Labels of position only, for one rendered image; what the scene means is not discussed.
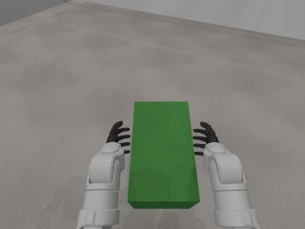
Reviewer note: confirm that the robot left forearm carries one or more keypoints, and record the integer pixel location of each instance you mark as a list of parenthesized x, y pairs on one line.
[(100, 208)]

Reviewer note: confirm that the carton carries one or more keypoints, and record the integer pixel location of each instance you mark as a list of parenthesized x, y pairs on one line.
[(162, 166)]

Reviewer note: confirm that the right robot hand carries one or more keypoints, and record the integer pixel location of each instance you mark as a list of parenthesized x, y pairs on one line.
[(208, 138)]

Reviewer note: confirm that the robot right forearm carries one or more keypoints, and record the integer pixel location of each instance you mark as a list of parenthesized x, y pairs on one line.
[(233, 208)]

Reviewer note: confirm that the left robot hand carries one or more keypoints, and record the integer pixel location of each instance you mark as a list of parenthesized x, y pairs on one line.
[(115, 137)]

